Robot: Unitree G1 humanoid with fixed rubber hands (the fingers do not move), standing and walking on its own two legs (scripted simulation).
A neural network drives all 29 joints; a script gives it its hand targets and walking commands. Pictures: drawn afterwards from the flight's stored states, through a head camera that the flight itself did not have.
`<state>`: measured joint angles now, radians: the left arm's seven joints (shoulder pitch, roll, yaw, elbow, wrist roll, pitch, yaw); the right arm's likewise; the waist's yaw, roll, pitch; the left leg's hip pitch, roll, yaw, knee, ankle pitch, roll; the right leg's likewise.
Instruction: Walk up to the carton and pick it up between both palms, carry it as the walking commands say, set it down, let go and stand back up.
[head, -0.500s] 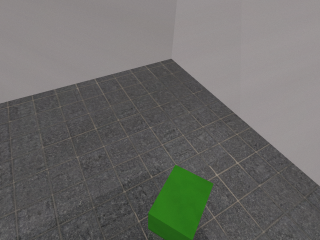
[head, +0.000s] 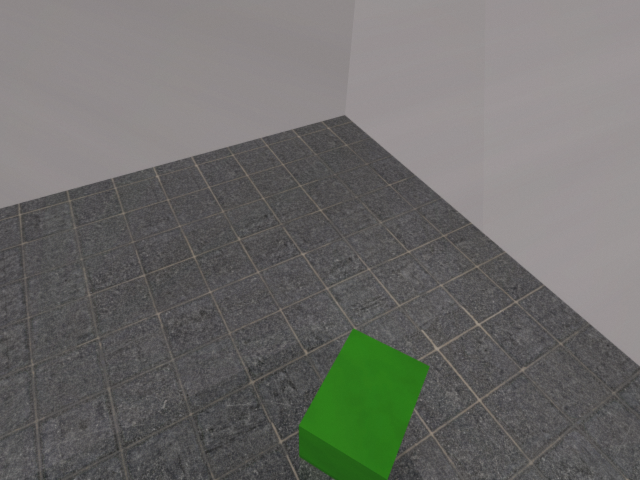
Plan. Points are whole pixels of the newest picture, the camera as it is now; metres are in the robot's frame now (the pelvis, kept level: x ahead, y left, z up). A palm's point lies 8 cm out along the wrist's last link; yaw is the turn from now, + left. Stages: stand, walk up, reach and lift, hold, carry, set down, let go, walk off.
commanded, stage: walk up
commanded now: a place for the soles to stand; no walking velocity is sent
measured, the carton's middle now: (361, 413) +0.44 -0.11 -0.62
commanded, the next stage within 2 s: none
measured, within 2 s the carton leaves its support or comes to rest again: neither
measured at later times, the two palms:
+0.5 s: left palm out of the picture +0.08 +0.30 -0.11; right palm out of the picture +0.08 -0.31 -0.09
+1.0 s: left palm out of the picture +0.08 +0.30 -0.11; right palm out of the picture +0.09 -0.31 -0.09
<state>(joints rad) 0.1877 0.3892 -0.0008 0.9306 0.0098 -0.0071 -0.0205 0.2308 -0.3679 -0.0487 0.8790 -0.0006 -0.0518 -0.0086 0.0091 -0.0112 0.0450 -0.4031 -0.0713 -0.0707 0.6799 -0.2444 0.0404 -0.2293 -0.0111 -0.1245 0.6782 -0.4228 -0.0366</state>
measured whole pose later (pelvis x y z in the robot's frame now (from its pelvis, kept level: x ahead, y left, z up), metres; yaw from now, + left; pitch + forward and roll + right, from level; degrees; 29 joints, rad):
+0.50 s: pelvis +0.00 +0.00 +0.00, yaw +0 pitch -2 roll -1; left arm 0.17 0.39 0.00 0.93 0.01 0.00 -0.02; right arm 0.23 -0.37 -0.05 0.88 0.00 -0.05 -0.01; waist 0.01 -0.02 0.04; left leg -0.40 -0.08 -0.07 0.68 -0.24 0.05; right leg -0.23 -0.02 -0.12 0.68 -0.42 -0.03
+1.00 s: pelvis +0.00 +0.00 +0.00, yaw +0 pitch -2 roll +0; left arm 0.18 0.39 0.00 0.93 0.01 -0.01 -0.02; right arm 0.23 -0.37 -0.05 0.88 0.00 -0.06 -0.01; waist 0.01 -0.02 0.04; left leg -0.40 -0.08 -0.07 0.67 -0.24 0.04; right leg -0.22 -0.02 -0.12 0.68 -0.43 -0.03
